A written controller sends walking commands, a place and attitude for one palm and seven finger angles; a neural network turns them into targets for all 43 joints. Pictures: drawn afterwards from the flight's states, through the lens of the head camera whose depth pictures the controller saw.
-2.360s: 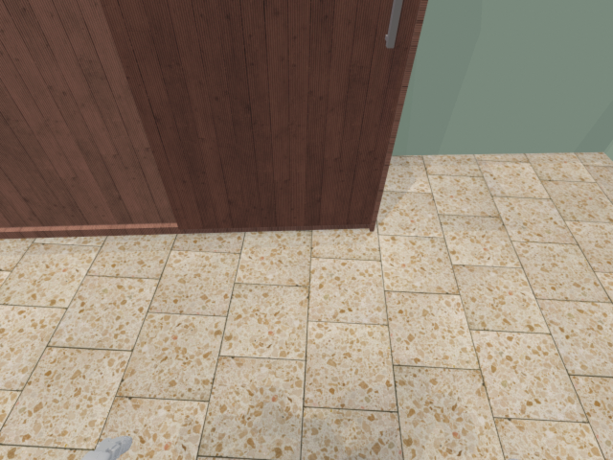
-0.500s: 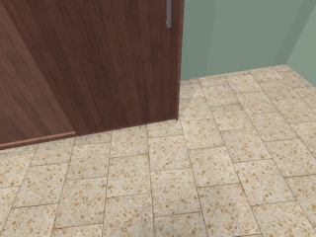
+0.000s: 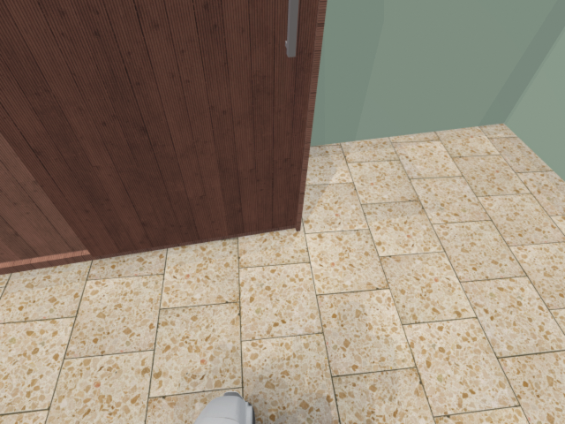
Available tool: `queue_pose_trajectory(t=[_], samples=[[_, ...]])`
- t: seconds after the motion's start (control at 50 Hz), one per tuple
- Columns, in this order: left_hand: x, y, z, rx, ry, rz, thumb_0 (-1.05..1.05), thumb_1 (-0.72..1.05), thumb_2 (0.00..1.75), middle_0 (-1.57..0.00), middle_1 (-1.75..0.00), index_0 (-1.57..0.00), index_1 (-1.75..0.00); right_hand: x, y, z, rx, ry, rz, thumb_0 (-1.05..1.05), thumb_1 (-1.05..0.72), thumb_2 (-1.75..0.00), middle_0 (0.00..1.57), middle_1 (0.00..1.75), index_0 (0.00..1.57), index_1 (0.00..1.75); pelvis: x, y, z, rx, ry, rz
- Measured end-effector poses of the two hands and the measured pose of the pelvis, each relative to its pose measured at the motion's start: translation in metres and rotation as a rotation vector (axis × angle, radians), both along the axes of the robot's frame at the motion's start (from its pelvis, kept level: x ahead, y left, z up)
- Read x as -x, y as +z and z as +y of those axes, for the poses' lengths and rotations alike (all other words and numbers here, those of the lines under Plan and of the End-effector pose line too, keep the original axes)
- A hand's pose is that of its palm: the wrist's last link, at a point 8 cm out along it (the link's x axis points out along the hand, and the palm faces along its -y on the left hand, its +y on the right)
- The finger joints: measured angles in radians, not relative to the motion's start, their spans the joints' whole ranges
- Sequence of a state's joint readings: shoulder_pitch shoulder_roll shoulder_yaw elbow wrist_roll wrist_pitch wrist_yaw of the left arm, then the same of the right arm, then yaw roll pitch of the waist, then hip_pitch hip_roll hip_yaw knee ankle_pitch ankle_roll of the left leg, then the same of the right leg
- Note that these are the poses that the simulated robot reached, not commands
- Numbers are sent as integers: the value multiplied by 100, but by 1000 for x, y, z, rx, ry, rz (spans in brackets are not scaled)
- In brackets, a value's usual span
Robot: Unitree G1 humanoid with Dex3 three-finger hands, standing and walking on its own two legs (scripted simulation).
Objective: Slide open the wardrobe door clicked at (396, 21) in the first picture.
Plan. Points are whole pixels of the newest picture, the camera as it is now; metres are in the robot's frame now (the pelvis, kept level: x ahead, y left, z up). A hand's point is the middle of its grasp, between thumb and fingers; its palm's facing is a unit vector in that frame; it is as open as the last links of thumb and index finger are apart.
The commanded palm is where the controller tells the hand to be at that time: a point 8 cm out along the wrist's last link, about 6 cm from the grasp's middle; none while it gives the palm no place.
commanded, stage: walk to a spot facing it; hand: right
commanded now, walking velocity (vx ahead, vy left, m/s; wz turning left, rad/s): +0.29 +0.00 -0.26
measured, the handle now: out of the picture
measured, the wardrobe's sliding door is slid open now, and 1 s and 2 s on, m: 0.00 0.00 0.00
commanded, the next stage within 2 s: turn to face it in 0.14 s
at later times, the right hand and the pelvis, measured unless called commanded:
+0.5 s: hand out of the picture +0.13 -0.16 -0.18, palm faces +0.17 +0.98 -0.13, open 7.3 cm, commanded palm none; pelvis +0.19 -0.01 +0.00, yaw -4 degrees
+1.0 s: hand (397, 335) +0.31 -0.17 -0.14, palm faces -0.12 +0.95 -0.29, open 7.4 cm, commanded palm none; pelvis +0.21 +0.02 +0.00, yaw +11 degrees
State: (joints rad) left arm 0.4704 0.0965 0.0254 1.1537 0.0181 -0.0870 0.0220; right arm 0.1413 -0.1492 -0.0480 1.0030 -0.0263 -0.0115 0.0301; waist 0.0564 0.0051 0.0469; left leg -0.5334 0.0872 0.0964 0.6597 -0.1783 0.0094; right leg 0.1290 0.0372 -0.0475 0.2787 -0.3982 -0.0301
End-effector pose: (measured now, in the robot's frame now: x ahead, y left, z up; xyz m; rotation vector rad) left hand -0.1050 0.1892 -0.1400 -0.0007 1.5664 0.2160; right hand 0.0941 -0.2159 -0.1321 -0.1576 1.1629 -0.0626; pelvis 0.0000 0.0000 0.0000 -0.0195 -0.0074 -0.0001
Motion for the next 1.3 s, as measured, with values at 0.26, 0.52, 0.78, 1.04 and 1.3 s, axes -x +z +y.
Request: queue_pose_trajectory(t=[0.26,0.52,0.78,1.04,1.3], samples=[[-247,5,81,-88,-204,-213,1,91,90,-20,-29,-19,-30,-48,7,7,63,-187,16,-1,-94,-90,20,30,20,30,-114,7,30,-35,-122,-22],[-425,22,9,-91,-322,-456,0,91,90,-20,-29,-19,-30,-27,-24,3,-57,-249,339,1,-92,-90,20,30,20,30,-195,0,-10,-49,-51,-13],[-389,14,36,-105,-90,-415,-2,92,90,-21,-30,-20,-30,-151,2,-30,64,-62,167,1,-91,-90,20,30,20,30,-206,7,-6,-23,101,-5],[-309,3,88,-134,67,-234,1,91,90,-20,-29,-19,-30,-225,22,0,131,104,40,1,-91,-90,20,30,20,30,-215,8,19,-7,195,17],[-299,23,39,-189,115,-241,1,91,90,-20,-29,-19,-30,-253,-10,-3,9,183,93,1,-91,-90,20,30,20,30,-234,7,-8,-43,268,14]])
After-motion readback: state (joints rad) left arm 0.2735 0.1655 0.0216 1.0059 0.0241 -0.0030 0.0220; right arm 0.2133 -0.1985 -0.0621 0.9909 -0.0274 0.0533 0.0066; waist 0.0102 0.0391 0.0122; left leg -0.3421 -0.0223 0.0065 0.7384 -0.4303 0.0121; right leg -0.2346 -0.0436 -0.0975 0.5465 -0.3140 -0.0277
